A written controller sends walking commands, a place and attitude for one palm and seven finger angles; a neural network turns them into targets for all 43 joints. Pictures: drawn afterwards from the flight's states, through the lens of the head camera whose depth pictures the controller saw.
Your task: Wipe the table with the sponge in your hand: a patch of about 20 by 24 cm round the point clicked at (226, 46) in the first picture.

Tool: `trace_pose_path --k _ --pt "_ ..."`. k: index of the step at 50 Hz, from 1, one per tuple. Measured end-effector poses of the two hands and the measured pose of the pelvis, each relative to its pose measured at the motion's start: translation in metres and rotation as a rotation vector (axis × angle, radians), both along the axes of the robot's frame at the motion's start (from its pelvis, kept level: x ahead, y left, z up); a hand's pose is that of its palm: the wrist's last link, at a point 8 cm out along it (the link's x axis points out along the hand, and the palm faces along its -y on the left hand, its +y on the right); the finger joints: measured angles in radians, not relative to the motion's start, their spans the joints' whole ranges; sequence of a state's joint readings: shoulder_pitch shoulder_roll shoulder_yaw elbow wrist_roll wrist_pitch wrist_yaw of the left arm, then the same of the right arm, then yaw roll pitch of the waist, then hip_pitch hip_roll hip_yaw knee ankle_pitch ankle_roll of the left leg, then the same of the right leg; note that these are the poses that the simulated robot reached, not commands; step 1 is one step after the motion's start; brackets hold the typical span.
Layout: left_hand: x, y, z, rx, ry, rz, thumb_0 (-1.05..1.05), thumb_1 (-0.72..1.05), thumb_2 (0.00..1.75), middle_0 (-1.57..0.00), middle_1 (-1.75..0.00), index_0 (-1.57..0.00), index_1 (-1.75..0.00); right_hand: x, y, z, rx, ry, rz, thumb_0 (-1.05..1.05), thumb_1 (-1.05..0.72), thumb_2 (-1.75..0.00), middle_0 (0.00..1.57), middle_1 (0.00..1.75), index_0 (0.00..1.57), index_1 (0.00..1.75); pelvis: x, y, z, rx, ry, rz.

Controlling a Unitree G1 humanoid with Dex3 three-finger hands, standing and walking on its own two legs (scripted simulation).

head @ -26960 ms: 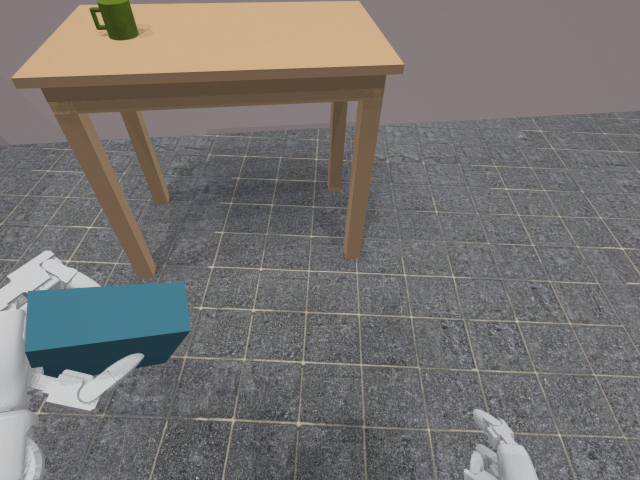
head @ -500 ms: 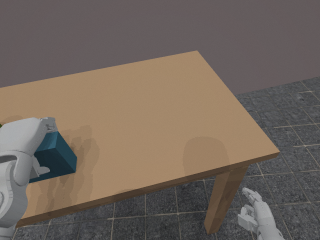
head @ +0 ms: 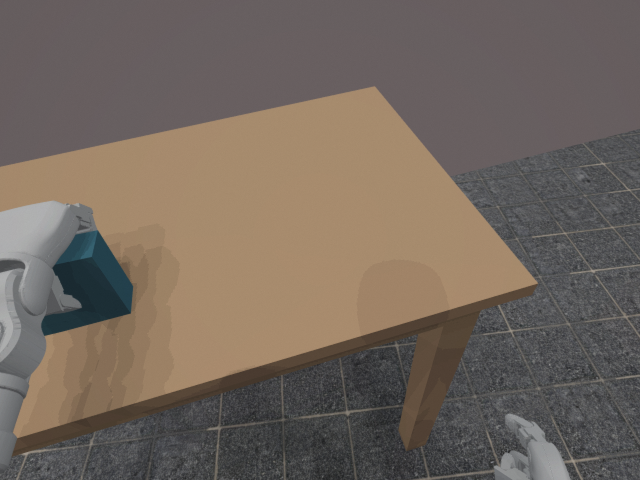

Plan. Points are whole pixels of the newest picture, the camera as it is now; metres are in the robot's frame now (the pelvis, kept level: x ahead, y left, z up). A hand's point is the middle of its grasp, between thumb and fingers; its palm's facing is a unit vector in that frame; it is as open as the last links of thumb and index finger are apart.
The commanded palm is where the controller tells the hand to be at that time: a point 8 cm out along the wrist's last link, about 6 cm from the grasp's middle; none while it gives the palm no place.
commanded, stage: wipe forward along the first lane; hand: left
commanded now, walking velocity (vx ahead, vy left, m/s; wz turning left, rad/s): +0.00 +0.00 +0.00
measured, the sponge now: (69, 295) +0.28 +0.37 +0.09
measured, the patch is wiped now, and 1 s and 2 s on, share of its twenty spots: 0.20 0.40 0.40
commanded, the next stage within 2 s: slide across to the middle lane in 0.94 s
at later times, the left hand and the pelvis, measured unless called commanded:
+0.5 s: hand (65, 234) +0.34 +0.38 +0.14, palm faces -0.14 +0.02 -0.99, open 9.3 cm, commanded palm +0.33 +0.38 +0.16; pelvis -0.01 -0.01 -0.01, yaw -1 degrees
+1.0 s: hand (62, 213) +0.38 +0.41 +0.14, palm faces -0.15 +0.03 -0.99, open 9.3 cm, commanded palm +0.37 +0.40 +0.16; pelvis +0.00 +0.02 -0.01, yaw -1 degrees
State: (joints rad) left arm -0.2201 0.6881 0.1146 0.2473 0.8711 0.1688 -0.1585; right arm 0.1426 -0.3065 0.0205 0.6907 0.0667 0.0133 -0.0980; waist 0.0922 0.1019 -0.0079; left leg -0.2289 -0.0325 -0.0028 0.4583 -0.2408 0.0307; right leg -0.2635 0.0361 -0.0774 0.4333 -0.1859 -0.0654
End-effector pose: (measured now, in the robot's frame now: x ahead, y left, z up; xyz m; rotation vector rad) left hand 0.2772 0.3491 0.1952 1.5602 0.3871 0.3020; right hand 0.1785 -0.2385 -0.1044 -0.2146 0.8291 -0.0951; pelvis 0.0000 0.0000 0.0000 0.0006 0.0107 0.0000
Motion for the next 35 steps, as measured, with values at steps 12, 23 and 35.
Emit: trace_pose_path --k 12,23,35 --pt "0.023 0.005 -0.001 0.021 0.045 -0.010 0.01 -0.49 1.08 -0.85 -1.38 -0.86 -1.43 -0.029 -0.019 -0.013 -0.010 0.077 -0.050 0.01 -0.91 -0.90 0.20 0.30 0.20 0.30 -0.003 -0.005 -0.003 0.001 0.032 0.001" --pt "0.048 0.020 0.000 0.014 0.074 0.009 0.01 -0.50 1.10 -0.85 -1.36 -0.85 -1.43 -0.054 -0.033 -0.018 -0.035 0.145 -0.096 0.01 -0.91 -0.90 0.20 0.30 0.20 0.30 -0.006 -0.007 -0.006 -0.001 0.066 -0.007" --pt "0.069 0.033 -0.001 0.021 0.088 -0.022 0.01 -0.50 1.10 -0.85 -1.36 -0.85 -1.43 -0.084 -0.038 -0.025 -0.053 0.245 -0.152 0.01 -0.91 -0.90 0.20 0.30 0.20 0.30 -0.002 0.001 -0.008 -0.004 0.104 -0.023"
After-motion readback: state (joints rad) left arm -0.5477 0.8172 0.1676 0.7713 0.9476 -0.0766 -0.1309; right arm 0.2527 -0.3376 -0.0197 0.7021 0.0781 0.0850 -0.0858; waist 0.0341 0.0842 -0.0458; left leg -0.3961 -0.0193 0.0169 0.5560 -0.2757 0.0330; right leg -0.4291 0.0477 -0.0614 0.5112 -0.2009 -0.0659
